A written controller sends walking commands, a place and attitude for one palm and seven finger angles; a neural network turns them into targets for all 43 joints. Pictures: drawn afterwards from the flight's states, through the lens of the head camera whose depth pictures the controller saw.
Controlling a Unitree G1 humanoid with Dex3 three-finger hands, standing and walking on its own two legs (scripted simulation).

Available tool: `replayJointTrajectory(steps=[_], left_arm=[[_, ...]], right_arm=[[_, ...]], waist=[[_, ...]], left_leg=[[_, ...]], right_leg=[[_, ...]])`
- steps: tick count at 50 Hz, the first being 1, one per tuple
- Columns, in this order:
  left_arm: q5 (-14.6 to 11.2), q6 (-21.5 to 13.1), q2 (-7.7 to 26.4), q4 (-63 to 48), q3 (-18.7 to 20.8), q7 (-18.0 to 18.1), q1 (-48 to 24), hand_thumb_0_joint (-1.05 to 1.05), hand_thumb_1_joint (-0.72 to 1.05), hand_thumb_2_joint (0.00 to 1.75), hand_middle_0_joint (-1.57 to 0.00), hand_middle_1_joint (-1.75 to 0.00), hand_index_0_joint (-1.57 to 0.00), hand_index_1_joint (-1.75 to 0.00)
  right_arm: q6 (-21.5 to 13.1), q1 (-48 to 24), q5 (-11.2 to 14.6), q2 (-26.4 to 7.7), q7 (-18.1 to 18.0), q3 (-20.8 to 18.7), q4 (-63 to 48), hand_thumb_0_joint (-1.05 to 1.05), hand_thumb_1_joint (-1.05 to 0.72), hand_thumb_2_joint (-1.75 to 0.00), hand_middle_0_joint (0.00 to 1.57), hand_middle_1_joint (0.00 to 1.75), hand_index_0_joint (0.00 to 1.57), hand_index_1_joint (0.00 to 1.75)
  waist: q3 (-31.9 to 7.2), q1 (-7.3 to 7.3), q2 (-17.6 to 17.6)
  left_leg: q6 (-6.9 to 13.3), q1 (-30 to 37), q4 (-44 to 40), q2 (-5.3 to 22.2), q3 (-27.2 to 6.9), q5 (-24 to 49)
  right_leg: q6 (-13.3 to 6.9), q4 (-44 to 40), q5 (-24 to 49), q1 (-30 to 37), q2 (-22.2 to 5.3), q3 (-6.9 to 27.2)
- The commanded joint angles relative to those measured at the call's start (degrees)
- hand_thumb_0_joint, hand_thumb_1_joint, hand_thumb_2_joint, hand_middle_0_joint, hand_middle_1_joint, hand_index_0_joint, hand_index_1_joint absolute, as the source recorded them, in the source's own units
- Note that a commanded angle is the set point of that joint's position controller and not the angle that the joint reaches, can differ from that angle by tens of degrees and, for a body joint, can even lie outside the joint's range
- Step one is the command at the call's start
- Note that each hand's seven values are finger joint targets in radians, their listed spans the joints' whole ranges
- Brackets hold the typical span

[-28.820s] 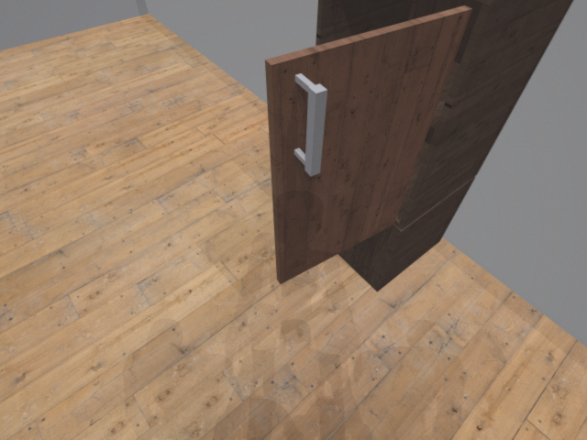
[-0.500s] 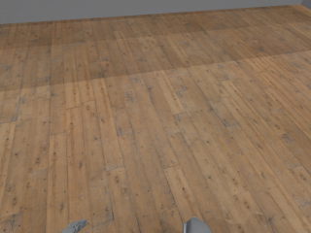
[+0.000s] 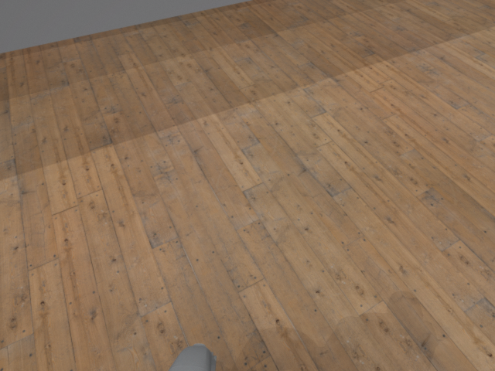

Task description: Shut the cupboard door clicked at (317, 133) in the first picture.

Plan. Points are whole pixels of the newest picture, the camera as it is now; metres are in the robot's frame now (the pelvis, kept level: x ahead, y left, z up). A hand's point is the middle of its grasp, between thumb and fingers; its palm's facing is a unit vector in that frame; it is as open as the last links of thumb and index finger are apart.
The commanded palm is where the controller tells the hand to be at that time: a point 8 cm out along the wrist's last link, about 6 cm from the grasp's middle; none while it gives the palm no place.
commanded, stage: turn to face it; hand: left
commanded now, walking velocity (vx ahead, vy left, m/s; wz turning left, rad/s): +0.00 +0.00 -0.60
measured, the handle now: out of the picture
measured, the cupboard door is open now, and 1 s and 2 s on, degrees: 49 49 49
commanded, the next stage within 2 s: none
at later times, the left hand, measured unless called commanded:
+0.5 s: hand (136, 326) +0.21 +0.24 -0.16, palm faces -0.26 -0.94 -0.23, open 7.4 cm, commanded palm none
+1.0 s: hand (182, 300) +0.26 +0.16 -0.17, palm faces -0.55 -0.81 -0.21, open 7.4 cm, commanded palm none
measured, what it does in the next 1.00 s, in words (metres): steps on the spot, turning right: left foot, then right foot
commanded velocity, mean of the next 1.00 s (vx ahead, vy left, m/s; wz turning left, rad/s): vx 0.00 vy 0.00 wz -0.60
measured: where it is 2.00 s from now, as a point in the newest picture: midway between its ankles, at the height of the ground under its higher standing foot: outside the picture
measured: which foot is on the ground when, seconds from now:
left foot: up 0.00-0.16, down 0.18-0.62, up 0.64-0.98, down 1.00-1.00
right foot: down 0.00-0.18, up 0.20-0.60, down 0.62-1.00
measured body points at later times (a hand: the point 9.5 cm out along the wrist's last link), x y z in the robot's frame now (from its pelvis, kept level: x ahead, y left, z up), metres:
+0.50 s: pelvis +0.05 +0.05 +0.00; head +0.09 +0.06 +0.45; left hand +0.22 +0.29 -0.14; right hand +0.04 -0.21 -0.13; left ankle +0.05 +0.16 -0.74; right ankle +0.01 -0.09 -0.69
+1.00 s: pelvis +0.08 +0.04 -0.01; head +0.11 +0.03 +0.44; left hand +0.29 +0.20 -0.16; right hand +0.00 -0.22 -0.14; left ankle +0.17 +0.13 -0.74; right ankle +0.02 -0.08 -0.74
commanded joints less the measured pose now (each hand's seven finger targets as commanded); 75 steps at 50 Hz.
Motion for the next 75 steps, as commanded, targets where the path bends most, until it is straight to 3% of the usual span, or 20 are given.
replayJointTrajectory(steps=[1, 7, 9, 10, 15, 27, 29, 30, 31, 32, 37, 48, 51, 57, 66, 68, 69, 70, 72, 75], left_arm=[[0.4, -0.9, 10.7, -4.5, 2.6, 0.1, 2.9, 0.00, 0.90, 0.90, -0.20, -0.30, -0.20, -0.30], [-0.2, 0.4, 11.0, -6.6, 3.0, 0.1, 0.1, 0.00, 0.90, 0.90, -0.20, -0.30, -0.20, -0.30], [-1.0, 0.5, 6.6, -8.3, 1.8, -0.6, 0.8, 0.00, 0.90, 0.90, -0.20, -0.30, -0.20, -0.30], [-0.4, 0.7, 8.3, -9.2, 2.0, -0.6, -1.1, 0.00, 0.90, 0.90, -0.20, -0.30, -0.20, -0.30], [0.1, 2.4, 8.2, -7.9, 2.4, -2.1, 0.6, 0.00, 0.90, 0.90, -0.20, -0.30, -0.20, -0.30], [0.0, 1.9, 7.2, -10.8, 1.1, -2.8, -5.4, 0.00, 0.90, 0.90, -0.20, -0.30, -0.20, -0.30], [0.3, 1.0, 10.1, -8.9, 1.7, -2.5, 1.7, 0.00, 0.90, 0.90, -0.20, -0.30, -0.20, -0.30], [0.8, 0.2, 16.0, -7.4, 2.8, -1.7, 6.9, 0.00, 0.90, 0.90, -0.20, -0.30, -0.20, -0.30], [0.2, -0.1, 20.3, -6.1, 3.8, -0.9, 10.5, 0.00, 0.90, 0.90, -0.20, -0.30, -0.20, -0.30], [-0.3, 0.1, 20.2, -6.1, 3.6, -0.2, 10.0, 0.00, 0.90, 0.90, -0.20, -0.30, -0.20, -0.30], [-0.1, 0.3, 13.8, -10.3, 1.9, 0.2, -4.2, 0.00, 0.90, 0.90, -0.20, -0.30, -0.20, -0.30], [0.0, 1.3, 14.3, -9.7, 2.6, -0.5, -3.9, 0.00, 0.90, 0.90, -0.20, -0.30, -0.20, -0.30], [-0.7, 1.7, 8.7, -12.1, 1.4, -1.1, -4.1, 0.00, 0.90, 0.90, -0.20, -0.30, -0.20, -0.30], [0.0, 2.8, 7.8, -9.7, 1.8, -2.8, -3.4, 0.00, 0.90, 0.90, -0.20, -0.30, -0.20, -0.30], [-0.1, 2.1, 6.6, -10.1, 1.1, -2.9, -4.9, 0.00, 0.90, 0.90, -0.20, -0.30, -0.20, -0.30], [0.1, 1.6, 8.6, -8.5, 1.8, -2.6, 0.3, 0.00, 0.90, 0.90, -0.20, -0.30, -0.20, -0.30], [0.6, 0.9, 13.7, -7.8, 2.6, -2.0, 3.5, 0.00, 0.90, 0.90, -0.20, -0.30, -0.20, -0.30], [0.6, 0.4, 19.0, -6.7, 3.7, -1.1, 6.3, 0.00, 0.90, 0.90, -0.20, -0.30, -0.20, -0.30], [-0.1, 0.4, 17.3, -6.8, 3.4, -0.1, 5.2, 0.00, 0.90, 0.90, -0.20, -0.30, -0.20, -0.30], [-0.1, 0.5, 13.3, -9.0, 2.3, 0.3, -3.3, 0.00, 0.90, 0.90, -0.20, -0.30, -0.20, -0.30]], right_arm=[[-1.1, 0.3, 0.5, -4.2, -0.5, -0.7, -4.6, 0.00, -0.90, -0.90, 0.20, 0.30, 0.20, 0.30], [-2.6, 3.6, 1.3, -7.2, -1.4, -1.0, -4.9, 0.00, -0.90, -0.90, 0.20, 0.30, 0.20, 0.30], [-3.1, 5.7, 0.2, -15.4, -1.5, -2.5, -6.2, 0.00, -0.90, -0.90, 0.20, 0.30, 0.20, 0.30], [-2.6, 6.3, -0.5, -15.3, -1.7, -2.2, -6.7, 0.00, -0.90, -0.90, 0.20, 0.30, 0.20, 0.30], [-2.7, 0.2, -0.5, -11.1, -1.8, -0.6, -8.9, 0.00, -0.90, -0.90, 0.20, 0.30, 0.20, 0.30], [-2.0, 6.0, -0.4, -14.5, -0.8, -2.4, -6.0, 0.00, -0.90, -0.90, 0.20, 0.30, 0.20, 0.30], [-2.0, 4.3, 0.3, -14.5, -0.4, -2.6, -6.4, 0.00, -0.90, -0.90, 0.20, 0.30, 0.20, 0.30], [-2.0, 4.3, 1.0, -10.8, 0.0, -1.8, -7.7, 0.00, -0.90, -0.90, 0.20, 0.30, 0.20, 0.30], [-1.7, 0.6, 1.0, -8.3, -0.2, -0.8, -10.3, 0.00, -0.90, -0.90, 0.20, 0.30, 0.20, 0.30], [-0.8, 1.0, 1.0, -9.6, -1.0, -0.6, -10.0, 0.00, -0.90, -0.90, 0.20, 0.30, 0.20, 0.30], [0.0, 3.2, 0.4, -8.9, 0.0, -1.1, -6.8, 0.00, -0.90, -0.90, 0.20, 0.30, 0.20, 0.30], [-1.9, 6.5, 1.1, -8.1, -0.7, -0.9, -6.6, 0.00, -0.90, -0.90, 0.20, 0.30, 0.20, 0.30], [-2.7, 10.2, -0.4, -17.6, -1.4, -2.5, -7.1, 0.00, -0.90, -0.90, 0.20, 0.30, 0.20, 0.30], [-2.6, 3.7, -0.6, -12.3, -1.7, -0.9, -8.5, 0.00, -0.90, -0.90, 0.20, 0.30, 0.20, 0.30], [-1.7, 6.5, -0.4, -14.8, -0.7, -2.6, -6.2, 0.00, -0.90, -0.90, 0.20, 0.30, 0.20, 0.30], [-1.5, 4.8, 0.1, -14.8, -0.4, -2.9, -6.6, 0.00, -0.90, -0.90, 0.20, 0.30, 0.20, 0.30], [-1.4, 4.6, 0.7, -11.7, 0.0, -2.4, -7.6, 0.00, -0.90, -0.90, 0.20, 0.30, 0.20, 0.30], [-1.3, -0.2, 0.6, -7.5, 0.1, -1.1, -10.7, 0.00, -0.90, -0.90, 0.20, 0.30, 0.20, 0.30], [-0.3, -1.0, 0.7, -9.1, -0.6, -1.1, -10.1, 0.00, -0.90, -0.90, 0.20, 0.30, 0.20, 0.30], [-0.3, 0.7, 0.4, -9.5, -0.1, -1.4, -7.7, 0.00, -0.90, -0.90, 0.20, 0.30, 0.20, 0.30]], waist=[[-7.4, 0.72, -8.0], [-9.5, -1.99, -7.6], [-9.3, -2.39, 15.2], [-6.8, -3.14, 10.3], [-4.1, 0.55, 10.5], [-5.2, -1.69, 12.4], [-8.1, 2.67, 6.9], [-11.9, 5.04, -7.9], [-11.3, 6.36, -16.6], [-10.8, 5.57, -13.2], [-5.5, -1.01, -8.6], [-7.1, -2.12, -9.6], [-7.3, -3.39, 15.8], [-4.7, -0.46, 10.8], [-5.7, -2.03, 12.5], [-7.2, 1.05, 8.5], [-8.6, 2.57, -3.8], [-5.8, 4.94, -18.7], [-4.9, 3.52, -12.3], [-4.6, -0.22, -11.8]], left_leg=[[-0.8, 2.5, -7.9, -1.4, 1.4, -1.4], [0.2, 24.7, -32.8, -1.8, 1.6, 9.4], [9.6, 32.3, -40.0, 21.2, -19.5, 24.2], [14.1, 27.1, -39.3, 24.9, -19.2, 29.0], [10.8, 23.7, -37.0, 14.6, -0.9, 38.8], [8.7, 26.8, -29.7, 16.7, 7.9, 39.3], [4.7, 20.6, -18.1, 14.0, 11.2, 34.9], [1.1, 8.5, -5.0, 7.5, 14.9, 15.6], [-1.0, -3.5, 8.3, -0.3, 11.2, -18.0], [-0.4, -4.7, 13.4, 1.8, 2.6, -17.6], [-1.8, -0.2, 9.1, 2.8, 1.9, -1.9], [-0.6, 18.7, -28.7, -2.6, 4.1, 6.1], [11.4, 26.5, -42.1, 24.0, -20.8, 16.3], [10.4, 23.4, -37.6, 15.1, 0.1, 30.7], [9.3, 23.9, -31.9, 17.4, 6.5, 28.4], [5.4, 18.2, -24.1, 15.1, 9.5, 22.3], [1.7, 10.0, -13.9, 10.0, 13.1, 11.1], [-0.8, -4.3, -1.1, 1.3, 12.7, -16.5], [-0.2, -7.9, 10.2, 2.9, 1.5, -12.2], [-1.3, -4.1, 9.0, 3.5, 1.4, -2.7]], right_leg=[[-7.2, -5.3, 17.0, 6.6, -15.1, 17.0], [-1.0, 3.7, 16.1, -2.5, -10.0, 17.1], [4.9, 22.7, -23.6, -17.0, 0.4, 3.3], [5.6, 33.1, -26.3, -16.0, -2.4, 1.5], [7.7, 43.1, -15.6, -16.1, -5.4, -1.6], [4.9, 14.4, -10.8, -3.5, -4.6, -8.8], [3.0, 1.8, 2.7, 9.8, -5.2, -7.4], [-1.3, -2.2, 19.5, 21.8, -17.0, 7.3], [-8.9, -1.4, 44.8, 23.5, -27.6, 21.8], [-11.8, -2.3, 38.2, 19.7, -28.9, 20.9], [-6.5, -5.4, 15.8, 4.9, -17.6, 10.4], [-2.7, 0.8, 8.7, -1.7, -12.9, 17.6], [5.3, 29.5, -25.9, -16.9, -0.8, 0.1], [7.3, 39.2, -16.2, -15.1, -5.5, -2.8], [5.5, 14.2, -12.7, -2.8, -4.2, -8.9], [4.0, 1.7, -1.5, 7.7, -4.8, -7.9], [0.8, -4.9, 6.5, 15.6, -13.7, 3.8], [-5.9, -6.2, 25.9, 17.7, -25.7, 21.5], [-9.9, -6.9, 20.4, 14.0, -25.0, 20.0], [-6.8, -5.6, 15.3, 9.0, -18.1, 11.9]])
